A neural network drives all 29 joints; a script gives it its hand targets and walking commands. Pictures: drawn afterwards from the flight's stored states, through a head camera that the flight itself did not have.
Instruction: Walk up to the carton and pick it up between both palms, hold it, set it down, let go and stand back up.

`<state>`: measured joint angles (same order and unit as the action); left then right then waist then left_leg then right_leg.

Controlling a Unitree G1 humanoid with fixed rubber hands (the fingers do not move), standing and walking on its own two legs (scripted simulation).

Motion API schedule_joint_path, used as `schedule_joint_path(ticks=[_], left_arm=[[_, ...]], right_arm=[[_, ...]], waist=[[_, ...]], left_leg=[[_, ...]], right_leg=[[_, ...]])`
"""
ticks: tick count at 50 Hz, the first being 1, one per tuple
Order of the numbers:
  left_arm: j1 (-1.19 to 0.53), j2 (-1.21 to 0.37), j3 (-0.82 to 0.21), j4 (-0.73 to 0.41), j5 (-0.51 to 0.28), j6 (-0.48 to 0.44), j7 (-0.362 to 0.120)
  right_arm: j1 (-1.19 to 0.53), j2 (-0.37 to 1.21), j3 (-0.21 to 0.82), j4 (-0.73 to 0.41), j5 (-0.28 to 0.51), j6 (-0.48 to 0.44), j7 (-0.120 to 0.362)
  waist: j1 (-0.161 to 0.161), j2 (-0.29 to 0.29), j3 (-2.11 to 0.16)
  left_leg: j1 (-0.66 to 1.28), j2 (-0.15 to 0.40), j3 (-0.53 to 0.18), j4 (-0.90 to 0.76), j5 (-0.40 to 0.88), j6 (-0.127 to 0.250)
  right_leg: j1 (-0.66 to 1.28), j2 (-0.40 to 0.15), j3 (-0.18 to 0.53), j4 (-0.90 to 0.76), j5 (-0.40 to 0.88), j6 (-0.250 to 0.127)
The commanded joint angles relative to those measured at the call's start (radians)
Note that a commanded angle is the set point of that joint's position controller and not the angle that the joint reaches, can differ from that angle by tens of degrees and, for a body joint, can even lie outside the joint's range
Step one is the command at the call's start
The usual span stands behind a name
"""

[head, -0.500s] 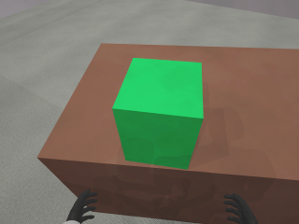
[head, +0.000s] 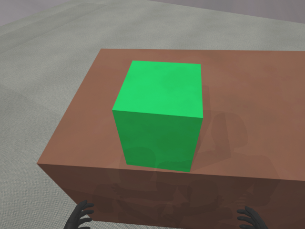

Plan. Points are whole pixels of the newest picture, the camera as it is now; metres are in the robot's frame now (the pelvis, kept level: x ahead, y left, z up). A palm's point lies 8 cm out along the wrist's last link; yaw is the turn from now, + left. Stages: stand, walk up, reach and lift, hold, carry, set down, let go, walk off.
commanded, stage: stand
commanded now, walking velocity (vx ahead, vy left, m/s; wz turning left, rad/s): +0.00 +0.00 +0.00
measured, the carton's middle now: (161, 117) +0.43 +0.01 +0.06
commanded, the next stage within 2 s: none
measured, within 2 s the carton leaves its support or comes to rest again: neither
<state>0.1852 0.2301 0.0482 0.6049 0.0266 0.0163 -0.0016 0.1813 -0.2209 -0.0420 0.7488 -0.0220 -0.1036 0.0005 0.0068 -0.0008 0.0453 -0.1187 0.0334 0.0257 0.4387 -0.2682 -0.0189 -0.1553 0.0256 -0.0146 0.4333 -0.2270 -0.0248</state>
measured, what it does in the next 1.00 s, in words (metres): stands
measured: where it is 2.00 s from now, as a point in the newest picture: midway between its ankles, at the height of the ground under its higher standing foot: outside the picture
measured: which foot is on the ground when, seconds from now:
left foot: down 0.00-1.00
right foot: down 0.00-1.00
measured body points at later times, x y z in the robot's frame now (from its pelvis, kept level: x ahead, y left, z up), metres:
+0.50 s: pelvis -0.02 +0.01 +0.00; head -0.03 +0.01 +0.45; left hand +0.09 +0.30 -0.10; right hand +0.09 -0.27 -0.11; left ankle -0.02 +0.13 -0.74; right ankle +0.01 -0.10 -0.74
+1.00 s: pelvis -0.03 +0.01 +0.00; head -0.04 +0.01 +0.45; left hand +0.05 +0.32 -0.11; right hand +0.05 -0.28 -0.12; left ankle -0.02 +0.13 -0.74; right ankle +0.01 -0.10 -0.74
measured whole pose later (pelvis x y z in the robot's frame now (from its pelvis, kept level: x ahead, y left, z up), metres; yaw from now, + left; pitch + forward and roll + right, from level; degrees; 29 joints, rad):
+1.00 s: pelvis -0.03 +0.01 +0.00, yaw +0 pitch -5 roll +0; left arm 0.22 0.35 0.01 0.94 0.00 -0.04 0.01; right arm 0.20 -0.33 -0.04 0.97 0.00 -0.04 0.00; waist 0.00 0.01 0.06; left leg -0.10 0.00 0.03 0.38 -0.20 0.00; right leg -0.15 0.00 0.01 0.39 -0.16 0.00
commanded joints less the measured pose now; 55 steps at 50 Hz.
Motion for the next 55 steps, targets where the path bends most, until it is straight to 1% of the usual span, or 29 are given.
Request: schedule_joint_path(ticks=[1,4,5,6,8,9,11,14,15,18,23,24,26,29,30,33,34,36,37,41,43,44,47,49,50,51,52,54,55], left_arm=[[-0.001,0.172,0.071,-0.028,0.0,-0.067,-0.01],[-0.008,0.192,0.071,-0.015,-0.002,-0.079,-0.008],[0.0,0.198,0.073,-0.009,-0.003,-0.079,-0.007],[-0.008,0.218,0.076,-0.006,-0.003,-0.084,-0.006],[0.008,0.216,0.07,0.016,-0.009,-0.08,-0.006],[-0.003,0.234,0.07,0.015,-0.009,-0.083,-0.005],[0.023,0.236,0.061,0.037,-0.012,-0.086,-0.004],[0.023,0.238,0.046,0.068,-0.013,-0.085,-0.001],[0.039,0.244,0.046,0.071,-0.013,-0.086,0.003],[0.042,0.259,0.037,0.106,-0.016,-0.078,0.006],[0.037,0.281,0.029,0.135,-0.016,-0.085,0.009],[0.03,0.273,0.023,0.143,-0.017,-0.082,0.009],[0.032,0.275,0.022,0.156,-0.018,-0.081,0.01],[0.025,0.281,0.015,0.178,-0.024,-0.078,0.015],[0.031,0.27,0.013,0.188,-0.023,-0.076,0.016],[0.031,0.279,0.009,0.208,-0.018,-0.072,0.016],[0.01,0.293,0.014,0.205,-0.018,-0.073,0.017],[0.031,0.289,0.011,0.23,-0.02,-0.072,0.018],[0.027,0.285,0.009,0.231,-0.024,-0.073,0.015],[0.024,0.287,0.005,0.254,-0.024,-0.073,0.015],[0.022,0.29,0.003,0.261,-0.024,-0.073,0.017],[0.029,0.287,0.0,0.267,-0.025,-0.073,0.017],[0.011,0.309,0.007,0.273,-0.027,-0.071,0.019],[0.032,0.3,-0.001,0.288,-0.026,-0.073,0.02],[0.012,0.308,0.001,0.285,-0.026,-0.072,0.021],[0.008,0.305,0.0,0.286,-0.026,-0.07,0.018],[0.008,0.303,-0.001,0.29,-0.027,-0.07,0.019],[0.013,0.3,-0.006,0.293,-0.027,-0.069,0.018],[0.014,0.298,-0.003,0.295,-0.028,-0.071,0.017]], right_arm=[[0.022,-0.186,-0.066,-0.055,-0.002,0.023,-0.011],[0.006,-0.213,-0.075,-0.056,-0.001,0.023,-0.005],[-0.017,-0.216,-0.074,-0.061,-0.006,0.023,-0.002],[-0.003,-0.216,-0.074,-0.052,-0.004,0.024,-0.002],[0.014,-0.236,-0.076,-0.044,0.001,0.024,-0.002],[0.015,-0.229,-0.073,-0.039,0.003,0.029,0.002],[0.035,-0.259,-0.076,-0.024,0.001,0.034,-0.001],[0.036,-0.269,-0.072,-0.009,0.004,0.033,-0.001],[0.017,-0.27,-0.072,-0.007,0.007,0.036,0.002],[0.038,-0.265,-0.062,0.018,0.013,0.036,0.001],[0.013,-0.281,-0.054,0.041,0.015,0.044,0.002],[0.016,-0.284,-0.056,0.051,0.016,0.043,0.001],[0.028,-0.288,-0.053,0.073,0.016,0.043,0.0],[0.026,-0.277,-0.046,0.09,0.021,0.044,0.001],[0.019,-0.28,-0.045,0.094,0.019,0.046,0.0],[0.015,-0.277,-0.04,0.11,0.019,0.049,-0.002],[0.003,-0.278,-0.038,0.107,0.018,0.05,-0.001],[0.01,-0.283,-0.039,0.122,0.019,0.049,-0.003],[0.02,-0.291,-0.039,0.13,0.019,0.048,-0.005],[0.013,-0.296,-0.036,0.148,0.024,0.046,-0.002],[0.004,-0.296,-0.034,0.158,0.024,0.048,-0.002],[0.012,-0.304,-0.034,0.16,0.025,0.048,-0.006],[0.015,-0.291,-0.03,0.169,0.027,0.049,-0.008],[0.015,-0.294,-0.027,0.177,0.025,0.053,-0.005],[0.015,-0.304,-0.03,0.177,0.026,0.052,-0.009],[0.009,-0.304,-0.029,0.18,0.024,0.053,-0.011],[-0.005,-0.308,-0.029,0.178,0.023,0.052,-0.008],[0.006,-0.31,-0.031,0.183,0.028,0.055,-0.009],[-0.009,-0.315,-0.029,0.185,0.026,0.053,-0.008]], waist=[[0.001,-0.007,-0.037],[0.0,-0.008,-0.024],[0.012,0.011,-0.025],[-0.001,0.011,-0.027],[0.002,-0.009,-0.006],[-0.003,0.006,0.006],[0.002,-0.02,-0.014],[-0.009,-0.008,-0.009],[0.007,-0.006,-0.007],[-0.01,0.025,0.016],[-0.002,0.007,0.004],[-0.007,-0.017,0.005],[-0.007,0.015,-0.005],[-0.016,-0.007,0.011],[-0.008,0.018,0.008],[-0.007,0.019,0.005],[-0.008,0.001,0.027],[-0.004,0.015,0.006],[-0.006,-0.006,0.023],[-0.01,0.022,0.013],[-0.001,-0.01,0.017],[-0.007,0.018,0.005],[-0.014,-0.004,0.033],[-0.004,0.02,0.019],[-0.016,0.006,0.041],[-0.016,-0.001,0.03],[-0.012,0.024,0.024],[-0.01,-0.011,0.014],[-0.001,0.01,0.018]], left_leg=[[-0.046,0.068,-0.095,-0.044,0.125,0.046],[-0.044,0.076,-0.113,-0.047,0.14,0.054],[-0.046,0.073,-0.105,-0.051,0.135,0.055],[-0.043,0.071,-0.104,-0.056,0.131,0.05],[-0.049,0.079,-0.117,-0.064,0.117,0.058],[-0.041,0.074,-0.113,-0.068,0.114,0.051],[-0.036,0.081,-0.116,-0.076,0.113,0.059],[-0.017,0.08,-0.121,-0.078,0.133,0.06],[-0.042,0.079,-0.119,-0.088,0.116,0.058],[-0.049,0.079,-0.123,-0.108,0.066,0.057],[-0.049,0.079,-0.122,-0.122,0.065,0.05],[-0.039,0.079,-0.13,-0.122,0.073,0.047],[-0.034,0.079,-0.124,-0.12,0.092,0.051],[-0.039,0.085,-0.137,-0.144,0.063,0.052],[-0.046,0.084,-0.133,-0.147,0.06,0.051],[-0.05,0.084,-0.139,-0.157,0.03,0.049],[-0.072,0.086,-0.135,-0.158,0.029,0.047],[-0.044,0.086,-0.136,-0.159,0.043,0.051],[-0.057,0.084,-0.131,-0.16,0.037,0.054],[-0.049,0.087,-0.128,-0.173,0.015,0.051],[-0.051,0.089,-0.138,-0.177,0.029,0.052],[-0.037,0.085,-0.128,-0.173,0.027,0.052],[-0.037,0.094,-0.134,-0.172,0.03,0.049],[-0.043,0.094,-0.135,-0.178,0.018,0.053],[-0.036,0.092,-0.129,-0.177,0.025,0.054],[-0.027,0.091,-0.129,-0.177,0.013,0.053],[-0.039,0.094,-0.129,-0.183,0.005,0.053],[-0.028,0.097,-0.134,-0.18,0.001,0.049],[-0.049,0.095,-0.135,-0.183,-0.014,0.052]], right_leg=[[-0.024,-0.125,0.116,-0.065,0.159,0.005],[-0.041,-0.124,0.122,-0.064,0.154,0.002],[-0.028,-0.121,0.122,-0.065,0.156,0.001],[-0.035,-0.125,0.127,-0.064,0.16,0.002],[-0.039,-0.128,0.131,-0.07,0.129,-0.003],[-0.051,-0.126,0.127,-0.069,0.131,-0.003],[-0.027,-0.128,0.13,-0.074,0.125,-0.006],[-0.027,-0.13,0.133,-0.077,0.146,-0.006],[-0.015,-0.127,0.132,-0.084,0.121,-0.003],[-0.017,-0.13,0.138,-0.094,0.11,0.004],[-0.005,-0.13,0.141,-0.091,0.102,-0.003],[-0.01,-0.129,0.136,-0.096,0.101,0.001],[-0.001,-0.134,0.142,-0.096,0.113,-0.001],[-0.009,-0.126,0.138,-0.102,0.097,0.006],[0.0,-0.131,0.138,-0.106,0.088,0.004],[0.005,-0.131,0.133,-0.113,0.077,0.003],[-0.003,-0.132,0.142,-0.114,0.082,0.003],[0.003,-0.135,0.145,-0.115,0.074,-0.003],[-0.001,-0.131,0.145,-0.116,0.078,0.002],[-0.001,-0.131,0.145,-0.118,0.066,0.003],[-0.005,-0.133,0.145,-0.125,0.066,-0.001],[-0.004,-0.134,0.147,-0.129,0.065,0.0],[-0.032,-0.135,0.151,-0.139,0.053,0.003],[-0.005,-0.137,0.153,-0.133,0.063,0.003],[-0.03,-0.142,0.161,-0.14,0.062,-0.002],[-0.037,-0.137,0.162,-0.138,0.041,-0.001],[-0.021,-0.138,0.16,-0.143,0.039,-0.002],[-0.021,-0.137,0.152,-0.137,0.04,0.0],[-0.01,-0.136,0.155,-0.147,0.033,-0.002]])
